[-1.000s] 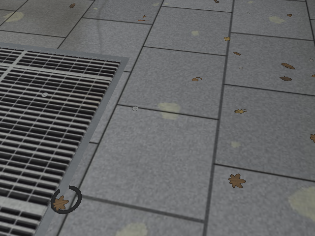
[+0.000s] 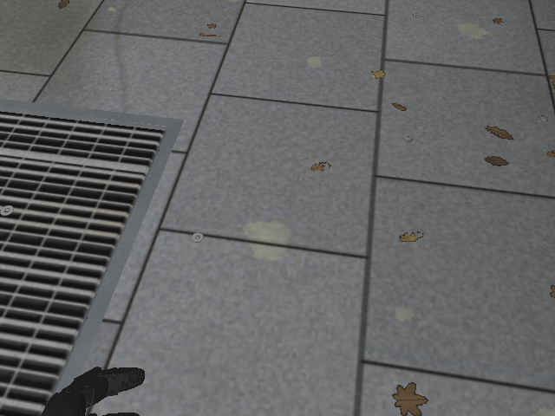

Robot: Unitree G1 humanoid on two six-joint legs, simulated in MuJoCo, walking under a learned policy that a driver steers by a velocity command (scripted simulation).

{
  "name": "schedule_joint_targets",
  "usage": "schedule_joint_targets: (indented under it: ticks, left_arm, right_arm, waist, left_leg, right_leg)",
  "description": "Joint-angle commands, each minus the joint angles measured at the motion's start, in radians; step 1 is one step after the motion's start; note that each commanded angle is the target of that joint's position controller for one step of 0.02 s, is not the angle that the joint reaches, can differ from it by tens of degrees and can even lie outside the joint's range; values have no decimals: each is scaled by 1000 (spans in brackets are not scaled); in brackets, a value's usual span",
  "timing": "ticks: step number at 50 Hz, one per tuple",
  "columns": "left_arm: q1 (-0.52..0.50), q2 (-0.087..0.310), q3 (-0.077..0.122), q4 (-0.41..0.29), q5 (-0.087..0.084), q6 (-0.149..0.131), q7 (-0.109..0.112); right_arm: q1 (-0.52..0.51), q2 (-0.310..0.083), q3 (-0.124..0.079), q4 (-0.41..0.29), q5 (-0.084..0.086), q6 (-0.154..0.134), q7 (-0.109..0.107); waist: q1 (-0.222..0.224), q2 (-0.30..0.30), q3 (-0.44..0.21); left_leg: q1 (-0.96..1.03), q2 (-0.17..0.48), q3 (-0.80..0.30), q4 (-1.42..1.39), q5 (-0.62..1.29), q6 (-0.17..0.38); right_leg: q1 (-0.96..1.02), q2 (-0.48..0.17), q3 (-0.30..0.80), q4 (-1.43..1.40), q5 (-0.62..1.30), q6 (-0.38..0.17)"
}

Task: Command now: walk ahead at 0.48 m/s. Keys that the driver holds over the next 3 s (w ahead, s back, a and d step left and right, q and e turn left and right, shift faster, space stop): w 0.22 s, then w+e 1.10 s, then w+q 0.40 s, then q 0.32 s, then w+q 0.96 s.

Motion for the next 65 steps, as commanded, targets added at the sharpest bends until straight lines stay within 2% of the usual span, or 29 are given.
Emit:
schedule_joint_targets:
  ticks: [1,2,3,4,7,10,13,20,23,25,26,27,28,29,30,32,37,42,47,49,51,52,53,54,55,56,58,61,65]
  left_arm:
    - [428,182,57,82,8,3,2]
    - [327,154,46,69,8,-5,3]
    - [246,139,40,55,13,-13,1]
    - [202,120,35,53,24,-20,-3]
    - [195,92,26,76,26,-31,-7]
    - [253,133,34,105,26,-31,12]
    - [320,147,36,126,18,-20,31]
    - [446,167,44,170,-4,7,50]
    - [434,187,57,166,-4,23,59]
    - [410,162,49,148,4,29,57]
    - [402,102,27,110,24,30,54]
    - [532,-16,-3,84,3,11,49]
    - [501,98,20,99,-22,3,52]
    - [414,162,40,77,-34,2,55]
    - [378,154,42,72,-28,5,60]
    - [366,122,52,63,-13,21,57]
    - [303,72,48,4,-8,60,45]
    - [154,58,35,-53,-2,51,14]
    - [28,69,30,-126,-3,54,-16]
    - [54,98,44,-139,-2,58,-22]
    - [253,162,84,-98,-6,63,-17]
    - [431,233,122,-47,-8,70,1]
    - [452,358,146,-37,-15,73,18]
    - [461,330,126,-82,-2,54,11]
    - [441,254,102,-72,7,37,4]
    - [395,223,93,-72,5,26,4]
    - [263,157,71,-102,11,21,9]
    - [257,169,72,-109,11,15,23]
    - [320,199,80,-92,3,20,49]
  right_arm:
    - [37,-83,-1,-76,26,-53,18]
    - [-69,-140,-18,-118,52,-70,20]
    - [-116,-138,-18,-129,47,-77,11]
    - [-130,-127,-24,-129,31,-73,4]
    - [-86,-74,-25,-123,21,-37,-2]
    - [-196,-82,-28,-170,9,-21,-7]
    - [-317,-82,-29,-216,-5,-32,-2]
    - [-535,-75,-12,-292,13,-60,28]
    - [-498,-126,-26,-297,19,-76,37]
    - [-281,-194,-61,-243,15,-84,27]
    - [-97,-266,-80,-219,-3,-85,18]
    - [-40,-336,-97,-196,-7,-71,20]
    - [-65,-219,-67,-212,-5,-70,23]
    - [-137,-152,-48,-228,-1,-71,21]
    - [-203,-131,-40,-235,-3,-71,22]
    - [-266,-95,-30,-230,-15,-71,21]
    - [-259,-133,-48,-203,-13,-79,9]
    - [-228,-175,-60,-198,-8,-64,-4]
    - [-153,-212,-73,-180,15,-32,-5]
    - [-165,-239,-81,-187,22,-17,-8]
    - [-189,-257,-86,-199,29,0,-12]
    - [-180,-233,-76,-209,17,-1,-15]
    - [-112,-94,-34,-264,-26,-20,-6]
    - [-152,-109,-24,-291,1,-66,8]
    - [-274,-176,-42,-323,43,-92,18]
    - [-294,-167,-37,-330,43,-106,18]
    - [-260,-181,-50,-304,4,-96,5]
    - [-251,-152,-50,-314,-12,-60,7]
    - [-393,-109,-33,-364,-16,-52,7]
  waist:
    - [182,-191,-360]
    - [156,-147,-193]
    - [123,-46,-123]
    - [90,-20,-80]
    - [34,-58,-70]
    - [46,-46,-9]
    - [80,-32,12]
    - [140,-48,29]
    - [95,-85,-1]
    - [-13,-84,-132]
    - [-78,12,-308]
    - [-7,325,-435]
    - [-31,246,-398]
    - [-31,171,-256]
    - [-3,100,-182]
    - [46,117,-97]
    - [67,66,-32]
    - [23,41,6]
    - [-5,40,40]
    - [33,71,1]
    - [156,79,-116]
    - [234,27,-207]
    - [147,-246,-263]
    - [159,-202,-433]
    - [193,-111,-320]
    - [160,-75,-221]
    - [71,-25,-134]
    - [41,-28,-110]
    - [85,-48,-61]
  left_leg:
    - [-721,-47,-155,765,-46,44]
    - [-786,3,-121,779,44,62]
    - [-742,57,-101,732,145,65]
    - [-696,93,-92,677,206,60]
    - [-599,136,-91,577,251,45]
    - [-709,154,-78,435,349,11]
    - [-760,136,-65,232,519,-15]
    - [-673,50,-49,-77,605,-33]
    - [-570,32,-58,-129,505,-11]
    - [-263,23,-39,-150,447,41]
    - [36,200,-210,-108,406,104]
    - [353,425,-651,-209,223,252]
    - [305,398,-711,-282,89,236]
    - [178,363,-534,-294,116,185]
    - [45,324,-411,-315,223,160]
    - [-130,263,-247,-379,344,141]
    - [-204,259,-57,-463,502,177]
    - [-168,235,103,-477,555,154]
    - [-12,279,170,-408,653,126]
    - [25,284,202,-297,936,105]
    - [-15,250,244,-1,1170,73]
    - [-200,212,252,265,1014,29]
    - [-648,53,231,637,173,-36]
    - [-817,-53,-33,813,-109,-37]
    - [-923,-1,-87,826,-21,-12]
    - [-919,42,-81,752,70,9]
    - [-766,107,-91,592,174,1]
    - [-684,104,-73,471,234,-38]
    - [-688,57,-60,184,473,-76]
  right_leg:
    - [873,-366,820,-323,-464,-229]
    - [720,-346,667,-344,-398,-187]
    - [565,-313,542,-368,-253,-171]
    - [447,-277,438,-388,-126,-161]
    - [318,-223,302,-455,-41,-163]
    - [301,-223,252,-503,-23,-177]
    - [335,-199,217,-505,19,-158]
    - [431,-206,225,-410,32,-126]
    - [483,-242,280,-323,83,-103]
    - [432,-168,243,-86,242,-61]
    - [260,-87,185,221,60,-23]
    - [-125,59,106,549,-469,40]
    - [-223,0,209,686,-499,35]
    - [-270,-43,200,707,-409,25]
    - [-234,-89,178,687,-320,29]
    - [-152,-141,181,609,-222,36]
    - [-187,-167,166,486,-99,59]
    - [-164,-145,95,210,109,56]
    - [-178,-114,28,77,35,14]
    - [-86,-60,-23,62,-62,-22]
    - [191,32,-75,10,-85,-77]
    - [490,33,-4,-24,-52,-119]
    - [818,-228,491,-79,-139,-264]
    - [932,-357,918,-266,-291,-376]
    - [880,-335,801,-308,-231,-311]
    - [747,-295,659,-299,-150,-275]
    - [486,-217,476,-315,37,-222]
    - [346,-182,401,-361,158,-230]
    - [289,-121,319,-368,117,-186]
